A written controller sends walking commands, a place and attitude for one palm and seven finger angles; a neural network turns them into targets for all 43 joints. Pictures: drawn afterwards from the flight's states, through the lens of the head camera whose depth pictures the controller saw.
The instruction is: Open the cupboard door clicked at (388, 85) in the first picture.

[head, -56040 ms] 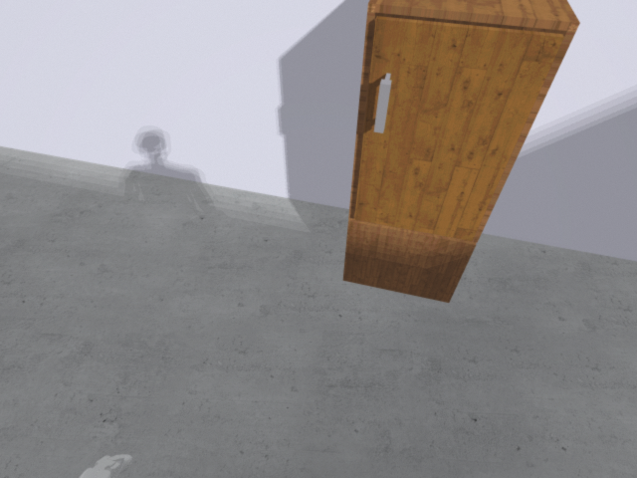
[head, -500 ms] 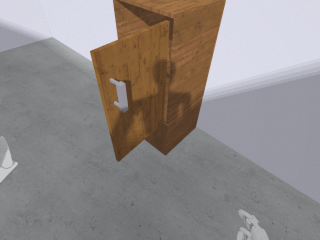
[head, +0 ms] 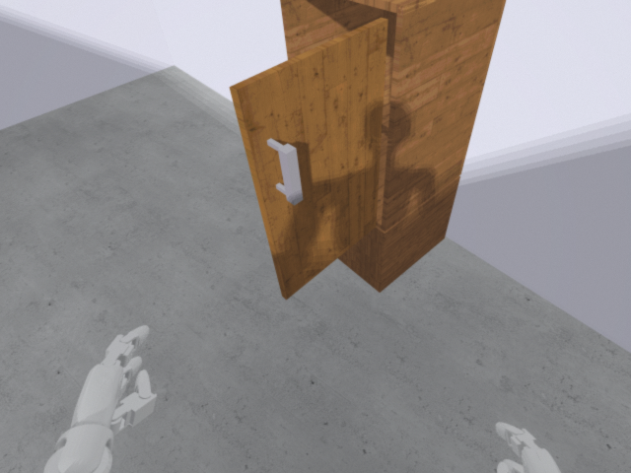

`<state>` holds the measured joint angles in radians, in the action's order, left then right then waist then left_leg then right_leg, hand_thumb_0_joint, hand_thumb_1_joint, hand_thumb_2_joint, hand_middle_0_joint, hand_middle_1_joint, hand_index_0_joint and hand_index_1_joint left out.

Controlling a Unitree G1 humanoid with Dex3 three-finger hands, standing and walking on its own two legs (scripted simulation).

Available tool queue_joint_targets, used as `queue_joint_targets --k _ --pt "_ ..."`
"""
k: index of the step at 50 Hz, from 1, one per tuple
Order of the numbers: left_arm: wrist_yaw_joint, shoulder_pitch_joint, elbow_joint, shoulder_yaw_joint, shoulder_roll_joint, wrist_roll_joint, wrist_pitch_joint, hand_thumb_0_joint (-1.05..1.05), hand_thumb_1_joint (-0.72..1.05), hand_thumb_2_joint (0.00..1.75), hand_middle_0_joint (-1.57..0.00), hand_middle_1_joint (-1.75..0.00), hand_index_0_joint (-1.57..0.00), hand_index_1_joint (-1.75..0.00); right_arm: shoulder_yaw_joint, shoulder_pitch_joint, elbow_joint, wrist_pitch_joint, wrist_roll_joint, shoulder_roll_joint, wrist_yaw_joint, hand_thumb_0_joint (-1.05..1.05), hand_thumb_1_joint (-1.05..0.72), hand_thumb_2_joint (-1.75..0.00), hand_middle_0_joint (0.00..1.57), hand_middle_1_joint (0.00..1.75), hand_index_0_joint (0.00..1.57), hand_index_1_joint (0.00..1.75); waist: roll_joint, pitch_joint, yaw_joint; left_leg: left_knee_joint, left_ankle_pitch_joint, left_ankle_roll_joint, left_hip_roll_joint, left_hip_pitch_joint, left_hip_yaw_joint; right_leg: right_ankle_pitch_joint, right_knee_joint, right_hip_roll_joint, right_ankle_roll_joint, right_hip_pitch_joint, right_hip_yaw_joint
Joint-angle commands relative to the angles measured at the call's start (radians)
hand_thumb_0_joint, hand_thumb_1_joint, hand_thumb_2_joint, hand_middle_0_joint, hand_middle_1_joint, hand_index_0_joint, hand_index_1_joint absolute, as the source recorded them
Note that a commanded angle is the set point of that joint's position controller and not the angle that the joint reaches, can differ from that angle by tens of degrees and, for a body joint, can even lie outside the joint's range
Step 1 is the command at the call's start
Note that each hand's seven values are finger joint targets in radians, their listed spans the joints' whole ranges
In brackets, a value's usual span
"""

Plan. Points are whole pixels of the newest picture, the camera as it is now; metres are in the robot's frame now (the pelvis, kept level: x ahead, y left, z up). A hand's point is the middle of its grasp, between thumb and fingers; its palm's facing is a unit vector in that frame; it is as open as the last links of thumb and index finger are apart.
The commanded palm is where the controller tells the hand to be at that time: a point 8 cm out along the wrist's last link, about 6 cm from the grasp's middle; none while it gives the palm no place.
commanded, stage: let the arm hang, fingers relaxed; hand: left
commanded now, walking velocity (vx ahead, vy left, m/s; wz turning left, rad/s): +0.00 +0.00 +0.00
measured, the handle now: (283, 171) +0.62 +0.10 +0.03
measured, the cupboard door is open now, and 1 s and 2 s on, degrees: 93 93 93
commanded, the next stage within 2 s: look to check the result in 0.96 s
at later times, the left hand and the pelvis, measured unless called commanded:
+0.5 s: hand out of the picture -0.04 +0.26 -0.15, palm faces +0.03 -0.96 -0.29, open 7.3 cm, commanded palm none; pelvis -0.02 +0.04 +0.02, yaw +0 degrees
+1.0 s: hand out of the picture +0.07 +0.25 -0.14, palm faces -0.02 -0.96 -0.28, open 7.3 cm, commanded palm none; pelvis +0.00 +0.03 +0.02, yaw +0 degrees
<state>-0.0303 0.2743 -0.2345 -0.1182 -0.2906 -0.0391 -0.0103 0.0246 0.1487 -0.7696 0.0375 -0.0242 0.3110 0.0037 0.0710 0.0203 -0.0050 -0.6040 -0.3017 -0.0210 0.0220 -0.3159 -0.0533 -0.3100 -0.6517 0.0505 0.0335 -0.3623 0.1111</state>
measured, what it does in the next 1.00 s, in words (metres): stands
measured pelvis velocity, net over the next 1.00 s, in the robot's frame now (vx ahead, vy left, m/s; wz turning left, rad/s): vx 0.00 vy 0.03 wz -0.01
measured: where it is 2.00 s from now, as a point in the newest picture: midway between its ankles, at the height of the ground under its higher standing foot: outside the picture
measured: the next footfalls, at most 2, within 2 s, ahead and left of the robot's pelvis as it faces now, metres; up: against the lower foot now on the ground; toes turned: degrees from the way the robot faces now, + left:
none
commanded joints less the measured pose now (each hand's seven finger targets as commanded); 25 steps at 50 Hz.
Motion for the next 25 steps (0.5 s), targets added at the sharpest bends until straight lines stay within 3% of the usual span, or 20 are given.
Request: queue_joint_targets --k 1,2,3,5,6,7,8,10,12,13,15,25 --pt "0.03 0.034 -0.201 0.027 -0.134 -0.001 -0.014 0.0 0.9 0.9 -0.2 -0.3 -0.2 -0.3 0.017 0.052 0.059 -0.009 -0.002 0.061 -0.007 0.0 -0.9 -0.9 0.2 0.3 0.2 0.3 -0.39 0.112 0.008 -0.02 0.098 0.028 0.001 -0.021 0.033 0.607 0.18 0.206 0.074 0.237 -0.226" --pt "0.026 0.016 -0.267 0.031 -0.138 0.002 -0.013 0.0 0.9 0.9 -0.2 -0.3 -0.2 -0.3 0.019 0.04 0.043 -0.022 -0.004 0.06 -0.009 0.0 -0.9 -0.9 0.2 0.3 0.2 0.3 -0.396 0.095 0.005 -0.022 -0.007 0.026 -0.007 -0.018 0.034 0.616 0.201 0.209 0.085 0.239 -0.22" --pt "0.02 -0.011 -0.323 0.041 -0.134 0.003 -0.005 0.0 0.9 0.9 -0.2 -0.3 -0.2 -0.3 0.016 0.043 0.024 -0.033 -0.003 0.046 -0.009 0.0 -0.9 -0.9 0.2 0.3 0.2 0.3 -0.339 0.069 0.015 0.013 0.005 0.027 -0.003 0.014 0.034 0.533 0.214 0.2 0.082 0.206 -0.197" --pt "0.016 -0.052 -0.416 0.065 -0.087 0.016 0.005 0.0 0.9 0.9 -0.2 -0.3 -0.2 -0.3 -0.004 0.047 -0.037 -0.04 -0.007 0.017 -0.006 0.0 -0.9 -0.9 0.2 0.3 0.2 0.3 -0.136 0.041 0.029 0.136 0.217 0.036 0.041 0.121 0.076 0.272 0.204 0.13 0.024 0.109 -0.145" --pt "0.017 -0.054 -0.457 0.074 -0.065 0.022 0.01 0.0 0.9 0.9 -0.2 -0.3 -0.2 -0.3 -0.011 0.027 -0.055 -0.038 -0.009 0.025 -0.006 0.0 -0.9 -0.9 0.2 0.3 0.2 0.3 0.011 0.011 0.014 0.187 0.249 0.047 0.076 0.09 0.118 0.18 0.195 0.081 -0.007 0.113 -0.115" --pt "0.016 -0.043 -0.503 0.08 -0.054 0.023 0.015 0.0 0.9 0.9 -0.2 -0.3 -0.2 -0.3 -0.014 0.008 -0.073 -0.038 -0.01 0.027 -0.007 0.0 -0.9 -0.9 0.2 0.3 0.2 0.3 0.111 -0.015 0.002 0.237 0.184 0.057 0.096 0.027 0.14 0.097 0.21 0.056 -0.02 0.153 -0.102" --pt "0.014 -0.02 -0.553 0.081 -0.057 0.021 0.015 0.0 0.9 0.9 -0.2 -0.3 -0.2 -0.3 -0.014 -0.003 -0.091 -0.04 -0.006 0.028 -0.009 0.0 -0.9 -0.9 0.2 0.3 0.2 0.3 0.138 -0.021 -0.011 0.259 0.125 0.056 0.093 0.004 0.141 0.085 0.233 0.05 -0.019 0.193 -0.101" --pt "0.012 0.011 -0.623 0.067 -0.025 0.019 0.014 0.0 0.9 0.9 -0.2 -0.3 -0.2 -0.3 -0.007 0.023 -0.12 -0.043 -0.009 0.004 -0.015 0.0 -0.9 -0.9 0.2 0.3 0.2 0.3 0.171 -0.012 -0.01 0.288 -0.013 0.049 0.079 -0.016 0.126 0.072 0.266 0.049 -0.009 0.229 -0.088" --pt "0.014 0.006 -0.682 0.074 -0.033 0.021 0.012 0.0 0.9 0.9 -0.2 -0.3 -0.2 -0.3 -0.005 0.052 -0.154 -0.049 -0.007 -0.001 -0.016 0.0 -0.9 -0.9 0.2 0.3 0.2 0.3 0.144 -0.018 -0.006 0.317 -0.098 0.046 0.072 -0.026 0.128 0.056 0.287 0.05 -0.002 0.238 -0.088" --pt "0.014 0.006 -0.702 0.072 -0.035 0.019 0.009 0.0 0.9 0.9 -0.2 -0.3 -0.2 -0.3 0.003 0.068 -0.163 -0.049 -0.004 0.001 -0.018 0.0 -0.9 -0.9 0.2 0.3 0.2 0.3 0.072 -0.019 -0.006 0.314 -0.092 0.047 0.075 -0.012 0.129 0.054 0.304 0.05 -0.001 0.234 -0.086" --pt "0.017 -0.007 -0.742 0.076 -0.038 0.02 0.007 0.0 0.9 0.9 -0.2 -0.3 -0.2 -0.3 0.007 0.095 -0.19 -0.047 -0.004 0.006 -0.019 0.0 -0.9 -0.9 0.2 0.3 0.2 0.3 -0.012 -0.026 0.003 0.325 -0.094 0.051 0.079 0.004 0.134 0.031 0.318 0.058 -0.003 0.215 -0.084" --pt "0.015 -0.02 -0.859 0.075 -0.081 0.02 -0.003 0.0 0.9 0.9 -0.2 -0.3 -0.2 -0.3 0.016 0.12 -0.282 -0.028 0.002 0.051 -0.022 0.0 -0.9 -0.9 0.2 0.3 0.2 0.3 -0.087 -0.077 -0.001 0.365 -0.051 0.061 0.091 0.035 0.142 0.052 0.326 0.076 -0.001 0.191 -0.09"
